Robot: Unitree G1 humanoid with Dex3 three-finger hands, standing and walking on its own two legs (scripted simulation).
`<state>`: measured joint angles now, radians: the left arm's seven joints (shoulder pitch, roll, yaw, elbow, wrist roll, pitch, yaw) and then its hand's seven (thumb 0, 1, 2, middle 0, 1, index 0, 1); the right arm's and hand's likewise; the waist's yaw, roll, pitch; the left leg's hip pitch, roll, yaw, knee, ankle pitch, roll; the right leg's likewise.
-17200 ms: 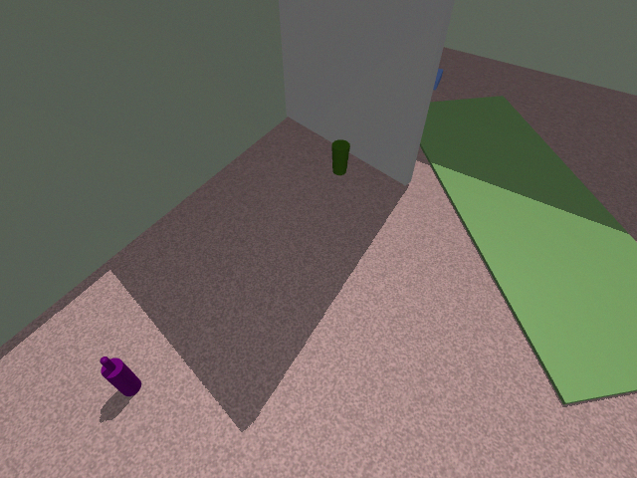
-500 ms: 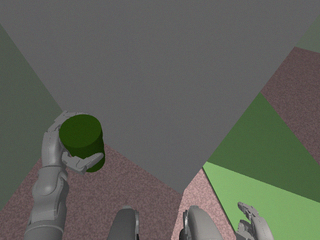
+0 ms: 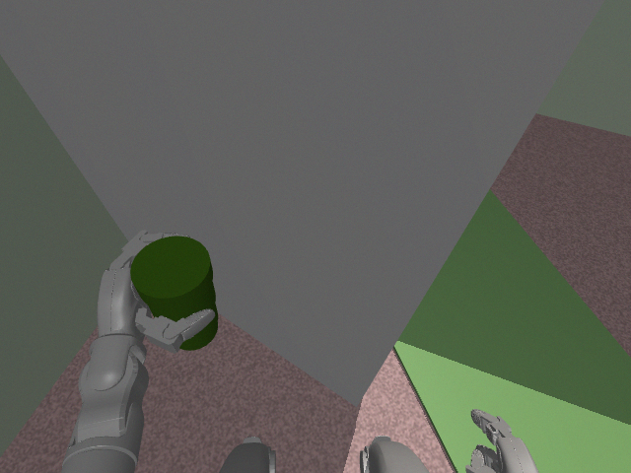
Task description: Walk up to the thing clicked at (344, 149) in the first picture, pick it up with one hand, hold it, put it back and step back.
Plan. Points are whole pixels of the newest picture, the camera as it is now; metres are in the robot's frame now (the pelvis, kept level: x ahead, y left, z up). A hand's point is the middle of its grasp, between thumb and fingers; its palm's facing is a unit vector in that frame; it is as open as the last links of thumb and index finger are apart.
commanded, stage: lift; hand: left
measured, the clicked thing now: (183, 300) +0.33 +0.18 +0.01
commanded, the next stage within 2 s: hold in 0.30 s
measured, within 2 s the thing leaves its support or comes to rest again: neither
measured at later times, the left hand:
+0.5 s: hand (177, 279) +0.34 +0.17 +0.05, palm faces +0.09 -1.00 +0.00, open 11.3 cm
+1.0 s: hand (171, 278) +0.33 +0.18 +0.07, palm faces +0.09 -1.00 -0.02, open 11.3 cm
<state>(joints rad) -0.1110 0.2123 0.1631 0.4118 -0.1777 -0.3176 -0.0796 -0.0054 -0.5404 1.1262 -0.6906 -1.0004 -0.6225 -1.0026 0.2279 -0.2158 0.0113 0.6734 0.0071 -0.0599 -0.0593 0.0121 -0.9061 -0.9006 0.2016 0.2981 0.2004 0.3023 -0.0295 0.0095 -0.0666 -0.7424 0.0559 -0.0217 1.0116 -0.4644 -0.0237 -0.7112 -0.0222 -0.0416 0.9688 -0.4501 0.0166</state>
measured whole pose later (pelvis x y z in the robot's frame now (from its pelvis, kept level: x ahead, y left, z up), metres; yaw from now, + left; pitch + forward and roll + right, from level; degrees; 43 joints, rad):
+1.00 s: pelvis +0.01 +0.00 +0.03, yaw +0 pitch +5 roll -1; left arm -0.11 0.20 0.15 0.43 -0.17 -0.32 -0.08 -0.01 -0.52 1.10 -0.68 -1.00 -0.62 -1.00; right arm 0.23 -0.21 0.00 0.70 0.00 -0.05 -0.05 0.01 -0.91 -0.90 0.20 0.30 0.20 0.30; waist -0.02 0.01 -0.02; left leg -0.53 0.05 -0.01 0.84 -0.41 -0.02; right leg -0.50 -0.02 -0.03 0.80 -0.39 0.02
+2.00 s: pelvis +0.00 +0.00 +0.03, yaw +0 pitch +4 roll -1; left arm -0.11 0.19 0.14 0.45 -0.16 -0.35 -0.08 -0.01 -0.52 1.10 -0.68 -1.00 -0.62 -1.00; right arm 0.23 -0.21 0.00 0.69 0.00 -0.07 -0.03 0.01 -0.91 -0.91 0.20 0.30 0.20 0.30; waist -0.02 0.01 -0.01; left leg -0.51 0.05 -0.01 0.82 -0.39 -0.02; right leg -0.48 -0.02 -0.03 0.78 -0.37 0.02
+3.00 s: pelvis +0.00 +0.01 +0.03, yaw +0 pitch +4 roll -2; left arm -0.11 0.19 0.14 0.46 -0.17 -0.35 -0.08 -0.01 -0.52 1.10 -0.68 -1.00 -0.61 -1.01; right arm 0.24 -0.21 0.01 0.69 0.01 -0.08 -0.03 0.01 -0.91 -0.91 0.20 0.30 0.20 0.30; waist -0.02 0.01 -0.02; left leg -0.52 0.05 -0.01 0.84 -0.39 -0.02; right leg -0.49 -0.02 -0.03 0.78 -0.37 0.03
